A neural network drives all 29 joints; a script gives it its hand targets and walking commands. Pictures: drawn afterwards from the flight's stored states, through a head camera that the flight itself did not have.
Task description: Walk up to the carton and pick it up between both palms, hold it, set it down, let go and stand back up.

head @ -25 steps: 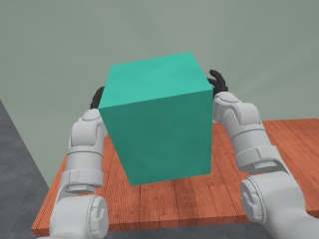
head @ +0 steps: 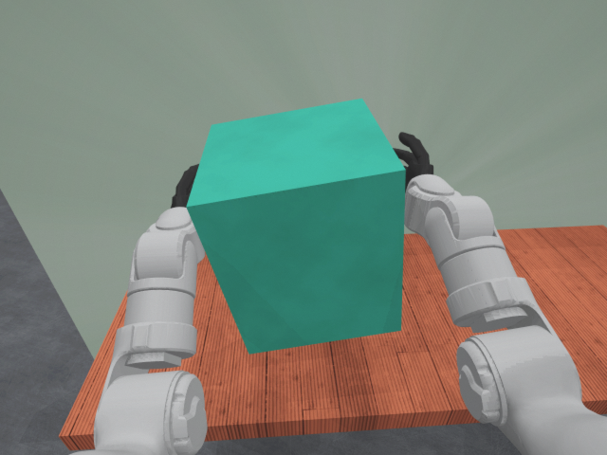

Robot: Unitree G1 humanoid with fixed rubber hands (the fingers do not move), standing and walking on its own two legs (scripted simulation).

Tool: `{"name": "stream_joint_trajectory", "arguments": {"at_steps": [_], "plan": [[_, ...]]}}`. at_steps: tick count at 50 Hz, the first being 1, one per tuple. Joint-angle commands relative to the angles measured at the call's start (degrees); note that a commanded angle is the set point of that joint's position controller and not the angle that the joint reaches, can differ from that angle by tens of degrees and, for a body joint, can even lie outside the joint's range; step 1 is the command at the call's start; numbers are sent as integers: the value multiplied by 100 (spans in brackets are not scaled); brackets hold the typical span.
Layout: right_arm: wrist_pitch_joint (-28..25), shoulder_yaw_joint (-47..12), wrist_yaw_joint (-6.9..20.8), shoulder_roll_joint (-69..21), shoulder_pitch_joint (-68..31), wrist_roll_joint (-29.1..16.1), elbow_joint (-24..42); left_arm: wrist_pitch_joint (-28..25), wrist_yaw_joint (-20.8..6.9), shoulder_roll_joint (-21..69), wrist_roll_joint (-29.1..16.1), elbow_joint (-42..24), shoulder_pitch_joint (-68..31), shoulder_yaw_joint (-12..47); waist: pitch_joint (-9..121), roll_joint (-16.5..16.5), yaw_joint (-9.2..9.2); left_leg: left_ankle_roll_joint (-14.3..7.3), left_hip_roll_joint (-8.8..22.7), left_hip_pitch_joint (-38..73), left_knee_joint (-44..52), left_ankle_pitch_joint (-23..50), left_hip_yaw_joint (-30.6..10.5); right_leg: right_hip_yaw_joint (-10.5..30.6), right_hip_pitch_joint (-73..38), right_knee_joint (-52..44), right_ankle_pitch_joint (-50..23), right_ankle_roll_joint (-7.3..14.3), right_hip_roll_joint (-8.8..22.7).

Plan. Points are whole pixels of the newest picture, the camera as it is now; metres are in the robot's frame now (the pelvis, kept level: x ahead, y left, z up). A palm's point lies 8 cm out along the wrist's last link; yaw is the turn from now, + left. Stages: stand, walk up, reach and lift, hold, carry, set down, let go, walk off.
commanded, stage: hold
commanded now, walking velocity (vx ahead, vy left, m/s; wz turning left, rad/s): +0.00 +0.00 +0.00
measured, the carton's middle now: (305, 226) +0.37 +0.01 +0.19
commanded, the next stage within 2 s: set down in 1.14 s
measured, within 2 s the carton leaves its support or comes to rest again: neither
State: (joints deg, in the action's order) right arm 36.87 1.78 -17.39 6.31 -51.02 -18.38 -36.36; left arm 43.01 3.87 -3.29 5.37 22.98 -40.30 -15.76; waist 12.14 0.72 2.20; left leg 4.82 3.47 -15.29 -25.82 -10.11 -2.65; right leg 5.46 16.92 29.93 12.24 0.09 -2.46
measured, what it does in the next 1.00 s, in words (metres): stands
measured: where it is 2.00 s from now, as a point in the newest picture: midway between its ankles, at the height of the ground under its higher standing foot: outside the picture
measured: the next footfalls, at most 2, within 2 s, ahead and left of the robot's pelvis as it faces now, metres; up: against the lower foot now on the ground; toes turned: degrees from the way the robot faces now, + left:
none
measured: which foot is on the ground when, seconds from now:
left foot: down 0.00-1.00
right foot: down 0.00-1.00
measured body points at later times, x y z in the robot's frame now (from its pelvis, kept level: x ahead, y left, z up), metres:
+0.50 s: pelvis +0.00 +0.00 +0.00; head -0.09 +0.00 +0.44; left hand +0.38 +0.16 +0.21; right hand +0.39 -0.14 +0.25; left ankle +0.04 +0.17 -0.74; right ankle +0.04 -0.11 -0.74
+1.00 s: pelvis +0.00 +0.00 +0.00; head -0.09 +0.00 +0.44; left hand +0.38 +0.16 +0.21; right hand +0.38 -0.14 +0.25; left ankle +0.04 +0.17 -0.74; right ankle +0.04 -0.11 -0.74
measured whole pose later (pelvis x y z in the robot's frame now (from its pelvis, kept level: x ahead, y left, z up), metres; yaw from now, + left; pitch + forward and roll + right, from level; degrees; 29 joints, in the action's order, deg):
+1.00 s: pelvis +0.00 +0.00 +0.00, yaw +0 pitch -1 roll +1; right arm 36.8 1.8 -17.3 6.3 -51.0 -18.4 -36.4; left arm 43.0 3.9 -3.3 5.5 23.0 -40.3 -15.8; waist 12.1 0.7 2.2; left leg 4.8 3.5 -15.3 -25.8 -10.1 -2.7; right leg 5.5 16.9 29.9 12.2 0.1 -2.5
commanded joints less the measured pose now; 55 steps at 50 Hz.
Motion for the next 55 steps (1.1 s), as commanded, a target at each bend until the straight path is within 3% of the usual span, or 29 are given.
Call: {"name": "stream_joint_trajectory", "arguments": {"at_steps": [1, 55], "plan": [[-210, -1997, 923, -4396, -4507, -990, 1901, -556, -745, 3810, -781, -1514, -5591, 2519, 1953, -229, 301, -312, -778, 869, 587, 248, 71, -393, -1410, -1214, -1462, -502, -108], [-221, -1973, 926, -4382, -4529, -961, 1817, -569, -754, 3785, -743, -1411, -5574, 2463, 1874, -198, 296, -328, -779, 846, 612, 163, 82, -400, -1394, -1242, -1354, -501, -102]]}}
